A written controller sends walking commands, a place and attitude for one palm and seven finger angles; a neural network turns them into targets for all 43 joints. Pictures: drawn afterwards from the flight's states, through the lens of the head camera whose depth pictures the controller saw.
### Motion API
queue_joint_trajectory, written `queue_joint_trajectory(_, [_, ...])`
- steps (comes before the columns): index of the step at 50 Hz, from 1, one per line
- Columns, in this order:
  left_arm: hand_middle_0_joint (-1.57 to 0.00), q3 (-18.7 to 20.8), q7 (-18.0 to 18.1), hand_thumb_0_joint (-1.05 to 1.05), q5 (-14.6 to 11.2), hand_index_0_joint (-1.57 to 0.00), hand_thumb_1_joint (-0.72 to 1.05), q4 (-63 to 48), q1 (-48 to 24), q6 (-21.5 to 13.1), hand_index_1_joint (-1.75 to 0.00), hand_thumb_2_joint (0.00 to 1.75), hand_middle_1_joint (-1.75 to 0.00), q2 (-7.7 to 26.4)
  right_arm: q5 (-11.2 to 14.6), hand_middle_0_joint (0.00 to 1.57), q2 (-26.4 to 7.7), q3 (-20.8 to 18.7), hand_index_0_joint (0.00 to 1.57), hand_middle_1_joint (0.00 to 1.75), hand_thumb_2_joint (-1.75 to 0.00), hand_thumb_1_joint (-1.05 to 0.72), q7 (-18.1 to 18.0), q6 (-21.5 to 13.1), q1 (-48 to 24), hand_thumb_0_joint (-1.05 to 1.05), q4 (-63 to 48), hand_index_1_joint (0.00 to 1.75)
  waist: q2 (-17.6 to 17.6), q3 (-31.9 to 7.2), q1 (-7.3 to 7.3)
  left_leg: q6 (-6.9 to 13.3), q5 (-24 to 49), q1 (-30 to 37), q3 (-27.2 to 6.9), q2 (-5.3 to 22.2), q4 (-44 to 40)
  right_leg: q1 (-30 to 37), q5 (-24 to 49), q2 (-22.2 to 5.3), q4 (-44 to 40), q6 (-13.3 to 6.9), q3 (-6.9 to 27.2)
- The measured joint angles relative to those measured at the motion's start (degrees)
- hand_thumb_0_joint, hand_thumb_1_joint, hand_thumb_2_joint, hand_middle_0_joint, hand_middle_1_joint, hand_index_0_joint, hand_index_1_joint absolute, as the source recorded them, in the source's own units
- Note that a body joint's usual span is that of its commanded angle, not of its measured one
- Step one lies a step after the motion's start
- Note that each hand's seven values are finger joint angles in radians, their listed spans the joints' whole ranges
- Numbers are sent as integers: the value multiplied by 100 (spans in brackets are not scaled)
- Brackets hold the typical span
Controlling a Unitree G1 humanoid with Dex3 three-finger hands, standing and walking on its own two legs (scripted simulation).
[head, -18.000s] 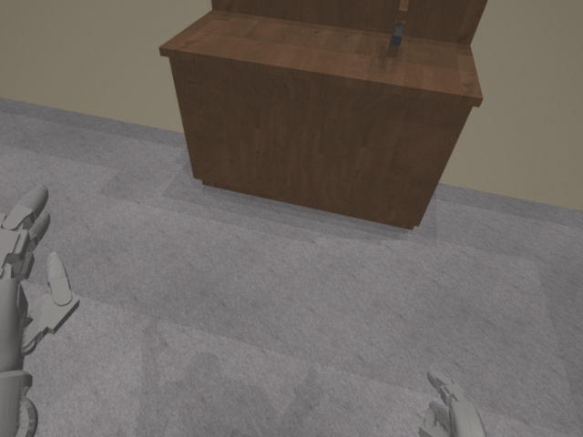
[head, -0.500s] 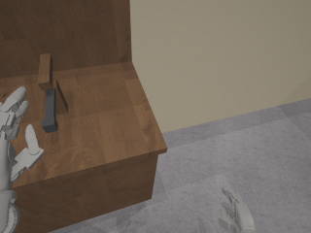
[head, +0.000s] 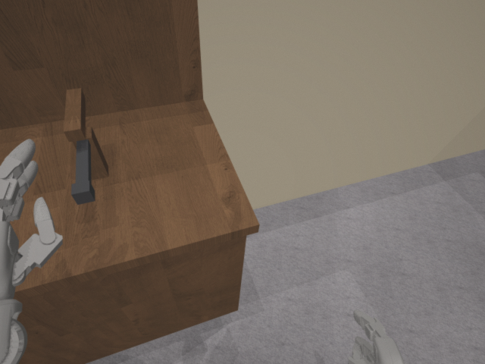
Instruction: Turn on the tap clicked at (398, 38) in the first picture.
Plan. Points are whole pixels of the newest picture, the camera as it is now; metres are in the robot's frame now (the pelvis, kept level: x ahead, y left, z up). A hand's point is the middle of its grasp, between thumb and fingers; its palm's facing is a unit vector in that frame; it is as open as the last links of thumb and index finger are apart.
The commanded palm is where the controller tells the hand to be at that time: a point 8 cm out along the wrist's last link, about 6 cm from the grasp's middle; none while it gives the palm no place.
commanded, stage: look again from close up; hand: left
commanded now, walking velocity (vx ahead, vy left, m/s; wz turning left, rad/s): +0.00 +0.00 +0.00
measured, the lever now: (83, 192) +0.36 +0.31 +0.07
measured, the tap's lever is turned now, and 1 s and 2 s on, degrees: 0 0 0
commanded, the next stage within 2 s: come to a stop and stand still in 0.28 s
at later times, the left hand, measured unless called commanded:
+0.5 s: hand (71, 230) +0.23 +0.23 +0.17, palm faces +0.40 -0.85 -0.34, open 7.4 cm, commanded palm +0.18 +0.27 +0.17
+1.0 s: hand (57, 257) +0.20 +0.24 +0.15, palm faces +0.35 -0.85 -0.40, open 7.4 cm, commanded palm +0.15 +0.27 +0.17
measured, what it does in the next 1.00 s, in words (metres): stands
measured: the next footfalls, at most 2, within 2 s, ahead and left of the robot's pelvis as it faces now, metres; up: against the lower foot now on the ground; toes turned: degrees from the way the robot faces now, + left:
none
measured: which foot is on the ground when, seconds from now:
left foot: down 0.00-1.00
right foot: down 0.00-1.00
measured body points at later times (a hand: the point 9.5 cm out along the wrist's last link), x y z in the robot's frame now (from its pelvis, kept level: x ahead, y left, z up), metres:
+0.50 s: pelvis +0.02 -0.01 +0.00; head +0.03 +0.00 +0.45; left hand +0.20 +0.28 +0.18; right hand +0.21 -0.23 -0.07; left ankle +0.00 +0.06 -0.74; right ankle +0.01 -0.15 -0.74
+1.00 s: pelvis +0.00 -0.01 +0.00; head +0.01 +0.02 +0.45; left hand +0.18 +0.29 +0.17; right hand +0.16 -0.23 -0.07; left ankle +0.00 +0.06 -0.74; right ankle +0.01 -0.15 -0.74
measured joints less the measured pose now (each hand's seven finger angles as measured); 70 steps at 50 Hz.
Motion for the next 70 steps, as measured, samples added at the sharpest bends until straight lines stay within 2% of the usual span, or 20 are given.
queue_joint_trajectory(5, [-21, -14, -29, 2, -33, -21, 89, 54, 96, -26, -30, 90, -30, 15, 11, 21, -34, -38, 21, 30, -90, -90, 5, 8, -86, 2, -8, 30, 46, -71, -7, -20, -30, 23, -13, 8, -22, 21, -39, 9, -13, -12, -11])
queue_joint_trajectory(16, [-21, -111, -18, 2, -81, -21, 89, 7, 62, 160, -30, 90, -30, -37, 27, 21, -23, -34, 20, 30, -90, -90, -39, 59, -275, 2, -54, 30, -4, -19, 78, -73, -91, 85, -78, 44, -30, 106, -110, 47, -41, -62, -73])
queue_joint_trajectory(31, [-21, -121, 7, 2, -145, -21, 89, -77, 175, 271, -30, 90, -30, 19, 66, 21, 10, -16, 21, 30, -90, -90, -60, 206, -287, 2, -134, 30, 51, -105, 57, -104, -113, 144, -83, 73, -59, 171, -118, 76, -90, -85, -76])
queue_joint_trajectory(32, [-21, -47, -109, 2, 106, -21, 89, 30, -132, 285, -30, 90, -30, 215, -1, 21, 12, -59, 20, 30, -90, -90, -73, 116, -190, 2, -181, 30, 44, -74, 136, -109, -117, 46, -126, 86, 21, 120, -117, 88, -67, -86, -122])
queue_joint_trajectory(33, [-21, 91, -212, 2, 203, -22, 88, 347, -616, 107, -30, 90, -30, 494, -7, 20, 26, -63, 20, 30, -90, -90, -69, 8, -137, 1, -141, 30, -21, -33, 224, -116, -100, -57, -169, 72, 68, 19, -127, 75, 7, -100, -169])
queue_joint_trajectory(35, [-21, 440, -187, 2, 98, -22, 88, 891, -1264, -109, -30, 90, -31, 814, -1, 20, 59, 2, 20, 30, -90, -90, 15, -71, -206, 1, -26, 30, -141, 107, 292, -131, -1, -111, -168, 71, 11, -82, -84, 73, 39, -139, -168])
queue_joint_trajectory(36, [-21, 576, -131, 2, 1, -22, 88, 1026, -1386, -127, -30, 90, -30, 826, 25, 20, 65, 13, 20, 30, -90, -90, 70, -104, -241, 2, -25, 30, -164, 167, 277, -144, 40, -114, -134, 73, -25, -117, -49, 73, 46, -143, -135])
queue_joint_trajectory(38, [-21, 642, -39, 2, -128, -21, 89, 979, -1291, -91, -30, 90, -30, 626, 35, 21, 30, -19, 21, 30, -90, -90, 189, -181, -250, 2, -94, 30, -121, 225, 188, -136, 74, -139, -71, 62, -37, -188, -22, 59, 94, -129, -74])
queue_joint_trajectory(39, [-20, 552, -18, 2, -158, -21, 89, 828, -1105, -83, -30, 90, -30, 468, 36, 21, 0, -49, 21, 30, -90, -90, 242, -216, -235, 2, -129, 30, -77, 231, 136, -117, 71, -152, -46, 51, -24, -211, -23, 48, 118, -111, -50])
queue_joint_trajectory(42, [-20, -15, -70, 2, -140, -20, 90, 229, -291, -135, -30, 90, -30, 58, 43, 21, -65, -101, 21, 30, -90, -90, 306, -263, -179, 2, -148, 30, 15, 194, -4, -64, 34, -155, 10, 17, 26, -238, -59, 13, 196, -55, 5])
queue_joint_trajectory(45, [-20, -398, -195, 2, -92, -21, 89, -93, 361, -223, -30, 90, -30, 37, 34, 21, -20, -92, 21, 30, -90, -90, 226, -228, -94, 2, -87, 30, -48, 110, -83, -57, 8, -119, 2, -10, 51, -215, -115, -15, 263, -40, -2])
queue_joint_trajectory(48, [-21, -222, -209, 2, -100, -22, 88, -38, 470, -247, -30, 90, -30, 330, 34, 21, 56, -55, 21, 30, -90, -90, 82, -166, 2, 2, -36, 30, -184, 51, -50, -76, 15, -75, -57, -21, 54, -161, -146, -25, 291, -60, -61])
queue_joint_trajectory(51, [-22, 130, -121, 2, -137, -22, 88, 231, 115, -237, -30, 90, -31, 472, 47, 20, 62, -29, 20, 30, -90, -90, 7, -184, 50, 2, -2, 30, -254, 42, 75, -86, 36, -48, -111, -18, 57, -107, -130, -22, 272, -77, -116])
queue_joint_trajectory(54, [-21, 310, -8, 2, -145, -22, 88, 381, -306, -243, -30, 90, -31, 320, 35, 20, 17, -10, 20, 30, -90, -90, 10, -266, 15, 2, 40, 30, -250, 44, 183, -85, 63, -27, -135, -13, 46, -56, -84, -15, 213, -81, -141])
queue_joint_trajectory(57, [-21, 167, 57, 2, -115, -21, 89, 359, -473, -265, -30, 90, -30, 20, 21, 20, -20, -5, 20, 30, -90, -90, 63, -337, -58, 2, 59, 30, -213, 9, 235, -79, 89, 6, -127, -6, 7, -1, -24, -8, 117, -71, -132])
queue_joint_trajectory(60, [-20, -146, 39, 2, -39, -21, 89, 339, -430, -262, -30, 90, -30, -202, -1, 21, -17, 5, 21, 30, -90, -90, 102, -349, -143, 2, 27, 30, -179, -39, 218, -70, 112, 25, -107, -4, -41, 25, 25, -6, 37, -59, -111])
queue_joint_trajectory(63, [-20, -310, -21, 2, 21, -21, 89, 396, -314, -215, -30, 90, -30, -195, -23, 21, 31, 31, 21, 30, -90, -90, 95, -306, -225, 2, -42, 30, -159, -48, 151, -67, 124, 28, -86, 9, -71, 37, 65, 8, -30, -54, -89])
queue_joint_trajectory(67, [-21, -186, -74, 2, 10, -21, 89, 398, -204, -129, -30, 90, -30, 22, -34, 21, 105, 58, 21, 30, -90, -90, 67, -241, -253, 2, -139, 30, -176, 27, 68, -71, 137, 35, -89, 19, -102, 58, 94, 19, -90, -59, -91])
queue_joint_trajectory(70, [-21, -3, -60, 2, -46, -21, 89, 250, -166, -113, -30, 90, -30, 161, -27, 21, 115, 59, 21, 30, -90, -90, 59, -216, -213, 2, -157, 30, -199, 98, 68, -74, 138, 52, -98, 14, -118, 79, 92, 14, -107, -59, -100])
